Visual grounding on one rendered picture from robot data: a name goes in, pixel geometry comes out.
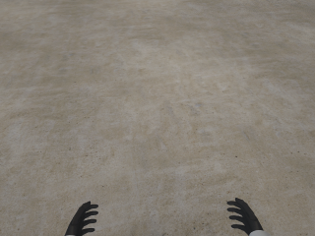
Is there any robot right hand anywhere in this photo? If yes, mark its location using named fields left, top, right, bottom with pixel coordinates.
left=227, top=198, right=264, bottom=236

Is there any robot left hand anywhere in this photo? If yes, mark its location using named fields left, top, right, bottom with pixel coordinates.
left=64, top=201, right=98, bottom=236

